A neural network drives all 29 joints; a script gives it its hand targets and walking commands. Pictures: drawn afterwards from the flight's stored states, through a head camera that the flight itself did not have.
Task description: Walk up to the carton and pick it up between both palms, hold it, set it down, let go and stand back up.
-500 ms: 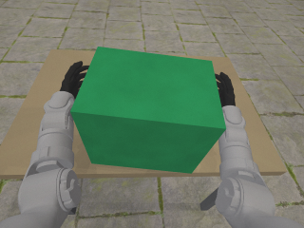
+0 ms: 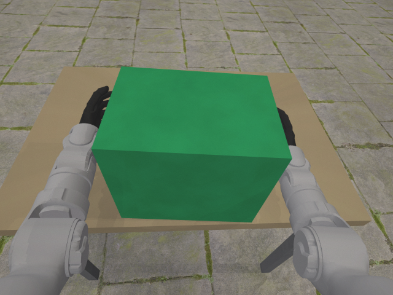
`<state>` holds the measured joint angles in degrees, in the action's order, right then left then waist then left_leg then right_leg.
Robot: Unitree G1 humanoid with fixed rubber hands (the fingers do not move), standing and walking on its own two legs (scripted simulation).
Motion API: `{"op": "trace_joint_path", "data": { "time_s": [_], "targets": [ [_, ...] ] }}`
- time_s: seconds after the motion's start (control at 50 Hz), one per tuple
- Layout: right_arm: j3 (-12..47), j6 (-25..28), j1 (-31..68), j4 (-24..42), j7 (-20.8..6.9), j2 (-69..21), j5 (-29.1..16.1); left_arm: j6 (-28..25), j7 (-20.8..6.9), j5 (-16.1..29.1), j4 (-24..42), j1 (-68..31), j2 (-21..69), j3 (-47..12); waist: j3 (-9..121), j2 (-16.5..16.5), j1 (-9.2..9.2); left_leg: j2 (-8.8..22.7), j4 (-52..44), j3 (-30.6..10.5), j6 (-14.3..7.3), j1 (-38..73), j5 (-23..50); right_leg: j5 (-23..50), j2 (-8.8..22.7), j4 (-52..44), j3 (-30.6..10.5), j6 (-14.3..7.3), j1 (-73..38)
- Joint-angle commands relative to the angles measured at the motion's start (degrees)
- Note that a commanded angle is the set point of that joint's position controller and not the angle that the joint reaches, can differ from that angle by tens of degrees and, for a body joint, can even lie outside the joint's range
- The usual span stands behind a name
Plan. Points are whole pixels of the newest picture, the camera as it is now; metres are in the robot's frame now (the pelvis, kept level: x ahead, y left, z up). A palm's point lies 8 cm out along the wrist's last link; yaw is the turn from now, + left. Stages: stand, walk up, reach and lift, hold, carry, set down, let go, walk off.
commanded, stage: set down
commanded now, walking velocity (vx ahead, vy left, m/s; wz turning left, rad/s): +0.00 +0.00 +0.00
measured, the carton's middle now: (191, 150) +0.40 -0.01 +0.06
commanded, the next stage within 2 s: none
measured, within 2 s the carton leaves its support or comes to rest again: rests again in 0.02 s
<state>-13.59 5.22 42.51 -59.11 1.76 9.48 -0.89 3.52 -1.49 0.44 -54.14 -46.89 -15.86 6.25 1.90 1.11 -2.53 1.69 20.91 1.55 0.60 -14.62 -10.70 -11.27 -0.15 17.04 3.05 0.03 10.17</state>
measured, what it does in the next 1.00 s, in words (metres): stands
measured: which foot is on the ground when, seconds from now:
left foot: down 0.00-1.00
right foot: down 0.00-1.00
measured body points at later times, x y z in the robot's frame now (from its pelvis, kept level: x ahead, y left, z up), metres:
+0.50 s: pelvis -0.05 +0.00 -0.02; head +0.02 +0.02 +0.42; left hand +0.44 +0.23 +0.11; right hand +0.40 -0.29 +0.11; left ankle +0.00 +0.12 -0.75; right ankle -0.03 -0.12 -0.75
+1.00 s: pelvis -0.03 +0.00 -0.01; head +0.01 +0.02 +0.44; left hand +0.46 +0.22 +0.20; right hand +0.41 -0.30 +0.20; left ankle +0.00 +0.12 -0.75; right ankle -0.03 -0.12 -0.75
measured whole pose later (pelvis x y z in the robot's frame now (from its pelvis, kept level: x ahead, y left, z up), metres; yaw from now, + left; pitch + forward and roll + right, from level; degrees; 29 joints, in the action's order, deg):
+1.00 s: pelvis -0.03 +0.00 -0.01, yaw -1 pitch +12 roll -1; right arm 9.1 -10.5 60.6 -61.6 -0.6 32.8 -33.5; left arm 14.3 -2.3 23.2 -61.4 -65.8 -31.9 -9.3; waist 8.8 1.1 -3.7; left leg 2.9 23.5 2.2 0.4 -28.0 -7.8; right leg -8.4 -1.2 20.4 2.2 -0.6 24.4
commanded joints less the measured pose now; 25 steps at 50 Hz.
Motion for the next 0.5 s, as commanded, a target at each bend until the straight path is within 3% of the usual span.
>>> {"op": "trace_joint_path", "data": {
  "time_s": [0.0,0.04,0.1,0.22,0.36,0.48],
  "targets": [
    [9.1,1.7,26.9,5.1,3.0,11.8,-10.9,-4.8,2.6,11.2,-3.8,-26.4,-4.6,-7.5,30.8,-3.5,-2.09,-0.9,7.3,0.4,2.4,9.5,21.3,24.1,-2.1,4.0,0.4,2.5,6.2],
    [11.1,3.7,30.4,5.7,3.3,14.3,-13.8,-8.4,2.8,11.5,-5.7,-29.7,-7.8,-6.5,39.6,-3.3,-0.69,-1.2,9.8,0.5,3.0,9.5,24.7,29.7,-2.4,6.8,0.5,3.1,5.2],
    [15.8,4.5,31.2,-0.5,3.0,17.3,-19.0,-11.1,2.1,11.8,-10.7,-30.2,-11.4,-5.6,42.2,-1.6,0.01,-1.3,11.4,0.1,2.9,8.5,27.0,33.3,-2.6,9.0,0.1,3.5,5.3],
    [22.0,3.5,33.8,-8.9,0.6,22.5,-27.2,-12.7,0.7,16.3,-18.0,-33.9,-14.8,-9.9,37.1,-1.4,0.17,-0.7,10.6,-0.6,1.6,7.0,20.0,21.7,-2.7,7.4,0.3,2.7,15.6],
    [24.1,1.7,36.7,-11.1,-3.4,25.3,-30.4,-14.4,0.0,23.5,-22.7,-39.8,-17.1,-19.1,34.5,-3.0,-0.26,-0.2,8.9,-1.7,-0.5,2.3,6.8,4.8,-1.5,6.5,0.5,1.5,26.4],
    [22.8,1.7,39.3,-6.6,-4.4,28.7,-31.6,-14.1,-0.3,27.3,-19.1,-44.3,-18.5,-22.9,44.8,-4.8,-0.7,-0.4,10.4,-1.4,-0.1,2.0,8.6,7.6,-1.6,8.2,1.2,1.6,27.3]
  ]
}}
